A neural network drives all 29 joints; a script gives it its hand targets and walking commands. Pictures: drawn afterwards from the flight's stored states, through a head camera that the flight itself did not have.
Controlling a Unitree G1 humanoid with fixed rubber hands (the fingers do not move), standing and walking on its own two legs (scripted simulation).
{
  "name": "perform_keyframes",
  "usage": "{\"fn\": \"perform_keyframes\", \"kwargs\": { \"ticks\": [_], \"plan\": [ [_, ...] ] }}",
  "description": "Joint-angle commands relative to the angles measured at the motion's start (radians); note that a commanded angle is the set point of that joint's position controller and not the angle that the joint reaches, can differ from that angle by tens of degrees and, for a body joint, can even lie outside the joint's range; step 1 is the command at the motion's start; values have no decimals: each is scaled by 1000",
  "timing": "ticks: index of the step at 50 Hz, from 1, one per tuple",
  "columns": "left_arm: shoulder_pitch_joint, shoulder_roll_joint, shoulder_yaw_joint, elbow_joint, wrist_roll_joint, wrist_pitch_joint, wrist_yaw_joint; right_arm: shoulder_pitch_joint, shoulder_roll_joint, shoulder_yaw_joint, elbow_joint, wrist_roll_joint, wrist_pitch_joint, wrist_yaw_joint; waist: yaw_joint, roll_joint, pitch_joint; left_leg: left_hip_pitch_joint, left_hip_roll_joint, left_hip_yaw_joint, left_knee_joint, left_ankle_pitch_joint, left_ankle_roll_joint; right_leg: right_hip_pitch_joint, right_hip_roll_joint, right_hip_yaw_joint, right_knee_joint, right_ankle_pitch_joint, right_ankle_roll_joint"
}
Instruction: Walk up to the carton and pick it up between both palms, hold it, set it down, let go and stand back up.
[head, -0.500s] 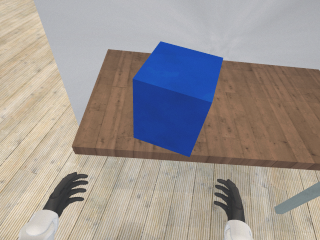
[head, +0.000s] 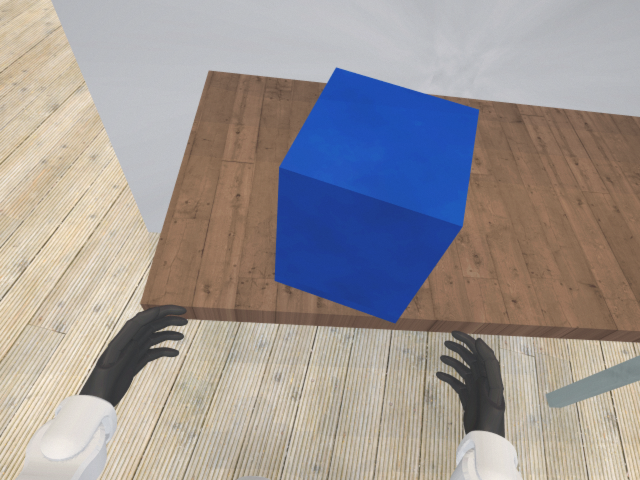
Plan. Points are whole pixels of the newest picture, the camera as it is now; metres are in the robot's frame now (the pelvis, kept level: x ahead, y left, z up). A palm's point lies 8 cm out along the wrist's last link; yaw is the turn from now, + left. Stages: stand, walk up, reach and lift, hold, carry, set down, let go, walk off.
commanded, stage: reach and lift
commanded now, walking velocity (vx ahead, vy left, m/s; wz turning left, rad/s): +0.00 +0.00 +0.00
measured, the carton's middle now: (367, 203) +0.47 -0.04 +0.04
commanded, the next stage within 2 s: none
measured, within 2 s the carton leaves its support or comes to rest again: neither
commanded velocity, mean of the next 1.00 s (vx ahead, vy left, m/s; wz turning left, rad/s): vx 0.00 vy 0.00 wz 0.00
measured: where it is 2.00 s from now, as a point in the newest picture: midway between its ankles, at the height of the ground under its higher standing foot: outside the picture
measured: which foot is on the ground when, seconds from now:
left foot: down 0.00-1.00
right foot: down 0.00-1.00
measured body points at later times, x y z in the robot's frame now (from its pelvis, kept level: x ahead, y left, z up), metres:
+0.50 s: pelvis +0.00 +0.00 +0.00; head +0.03 +0.05 +0.45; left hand +0.29 +0.24 +0.06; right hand +0.24 -0.19 +0.04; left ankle +0.01 +0.09 -0.74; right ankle +0.00 -0.17 -0.74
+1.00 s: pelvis +0.00 +0.00 +0.00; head +0.05 +0.04 +0.45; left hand +0.37 +0.24 +0.10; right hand +0.32 -0.19 +0.10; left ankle +0.01 +0.09 -0.74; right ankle +0.00 -0.17 -0.74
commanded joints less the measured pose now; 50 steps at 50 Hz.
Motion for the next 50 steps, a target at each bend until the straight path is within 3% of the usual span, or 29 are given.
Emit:
{"fn": "perform_keyframes", "kwargs": {
  "ticks": [1, 2, 4, 5, 7, 9, 10, 11, 13, 14, 15, 16, 17, 19, 21, 25, 26, 31, 33, 34, 36, 38, 39, 41, 43, 44, 45, 47, 50],
  "plan": [
    [-82, 129, 53, -284, -90, -80, 20, 32, -95, -36, -422, 129, -113, -16, 42, 351, -348, 319, 53, 65, -97, 533, -130, 175, 8, -11, -26, 171, -43],
    [-88, 162, 83, -237, -104, -72, 11, 24, -107, -25, -429, 119, -95, -19, 55, 303, -341, 295, 46, 82, -110, 497, -108, 189, 2, -8, -41, 166, -37],
    [-125, 155, 42, -295, -122, -84, 15, -12, -97, -35, -466, 120, -112, -16, 33, 313, -388, 301, 45, 71, -101, 506, -112, 184, 5, -1, -30, 176, -33],
    [-115, 151, 70, -251, -119, -85, 23, -17, -91, -23, -451, 128, -101, -5, 62, 319, -385, 298, 49, 77, -119, 470, -112, 192, 2, -9, -26, 152, -47],
    [-209, 163, 29, -282, -131, -66, 25, -115, -114, -46, -431, 144, -78, -4, 30, 349, -370, 301, 51, 76, -119, 489, -121, 170, 3, -15, -26, 149, -47],
    [-193, 158, 59, -267, -111, -49, 27, -77, -139, -63, -386, 149, -61, 4, 41, 363, -360, 311, 52, 76, -135, 485, -130, 156, 11, -20, -38, 123, -57],
    [-244, 147, 19, -249, -124, -39, 22, -83, -138, -102, -336, 138, -38, 0, 1, 367, -312, 307, 67, 59, -143, 425, -133, 147, 10, -17, -36, 90, -54],
    [-267, 148, 24, -227, -129, -22, 25, -126, -141, -107, -344, 129, -16, 0, 0, 344, -300, 294, 73, 64, -155, 439, -133, 159, 13, -17, -38, 101, -60],
    [-352, 129, 1, -284, -132, 15, 33, -204, -162, -140, -370, 138, -1, 4, -20, 401, -329, 312, 74, 55, -154, 465, -145, 145, 16, -26, -23, 105, -59],
    [-373, 140, 22, -258, -143, 28, 35, -263, -172, -137, -420, 156, 20, 4, 7, 362, -335, 294, 80, 56, -169, 410, -132, 166, 14, -20, -27, 85, -59],
    [-356, 133, 19, -233, -140, 53, 36, -239, -170, -128, -426, 169, 33, 6, 2, 380, -319, 296, 73, 61, -164, 469, -137, 185, 8, -20, -33, 128, -60],
    [-386, 114, 26, -230, -151, 65, 36, -292, -161, -121, -442, 172, 40, 11, 5, 345, -325, 289, 52, 75, -153, 506, -132, 166, 12, -25, -39, 128, -63],
    [-432, 132, 28, -212, -148, 70, 35, -340, -173, -113, -442, 167, 57, 12, 11, 332, -350, 279, 57, 75, -152, 426, -119, 183, 4, -21, -50, 92, -65],
    [-434, 107, 32, -134, -149, 112, 21, -360, -180, -143, -457, 164, 85, 4, 3, 289, -321, 272, 59, 78, -180, 411, -108, 197, 4, -19, -47, 124, -59],
    [-526, 99, 46, -83, -112, 151, 14, -431, -171, -119, -425, 168, 113, 0, 2, 303, -294, 249, 45, 79, -198, 364, -94, 185, 2, -23, -72, 96, -60],
    [-624, 103, 39, -59, -141, 181, 2, -529, -197, -156, -453, 160, 145, -10, -9, 229, -359, 240, 44, 88, -200, 340, -72, 220, 4, -14, -60, 127, -51],
    [-614, 80, 41, -76, -128, 174, 1, -502, -179, -145, -449, 166, 146, -3, -10, 275, -346, 259, 49, 88, -195, 349, -85, 179, 3, -19, -52, 122, -54],
    [-795, 141, 55, -23, -126, 160, 6, -624, -180, -161, -365, 153, 205, -3, -31, 282, -441, 237, 50, 106, -213, 254, -64, 203, -15, -10, -52, 106, -40],
    [-812, 161, 51, -21, -137, 164, 0, -626, -226, -162, -332, 148, 224, -7, -55, 256, -422, 252, 57, 94, -202, 346, -71, 207, -7, -14, -35, 189, -28],
    [-733, 126, 57, -75, -109, 172, 0, -519, -196, -155, -294, 165, 227, -13, -57, 308, -416, 313, 54, 92, -173, 464, -93, 198, -2, -10, -25, 246, -26],
    [-876, 109, 41, -39, -122, 189, 5, -677, -242, -234, -253, 162, 245, -5, -71, 318, -448, 327, 65, 77, -160, 471, -122, 155, 12, -28, -24, 180, -41],
    [-936, 143, 42, -26, -148, 193, -1, -740, -237, -228, -280, 164, 253, -14, -80, 301, -466, 278, 50, 94, -162, 421, -107, 181, 3, -15, -37, 190, -34],
    [-913, 118, 80, 105, -128, 211, -11, -738, -227, -215, -208, 154, 266, -14, -77, 269, -422, 255, 50, 97, -184, 377, -86, 193, -3, -6, -45, 196, -45],
    [-1019, 159, 64, 129, -143, 225, -10, -825, -258, -256, -241, 143, 290, -24, -101, 253, -431, 213, 44, 97, -209, 301, -83, 225, -6, -6, -42, 187, -26],
    [-976, 111, 84, 108, -110, 226, -7, -801, -231, -204, -251, 159, 271, -12, -65, 284, -486, 280, 43, 96, -181, 397, -92, 179, 4, -10, -29, 210, -37],
    [-1040, 127, 66, 124, -105, 225, -6, -852, -246, -231, -203, 160, 286, -9, -91, 285, -487, 293, 50, 92, -179, 397, -93, 181, 2, -10, -33, 218, -34],
    [-1058, 122, 54, 87, -120, 227, -5, -854, -253, -230, -198, 165, 293, -4, -78, 316, -486, 292, 51, 88, -164, 408, -113, 149, 13, -10, -21, 196, -36],
    [-1023, 107, 37, 57, -112, 230, -3, -845, -279, -232, -192, 168, 289, -3, -105, 352, -548, 364, 57, 89, -154, 514, -123, 164, 14, -18, -24, 245, -36],
    [-1105, 115, 69, 176, -95, 248, -11, -904, -292, -242, -180, 170, 301, -3, -102, 270, -543, 350, 49, 94, -154, 503, -110, 170, 19, -24, -31, 266, -27]
  ]
}}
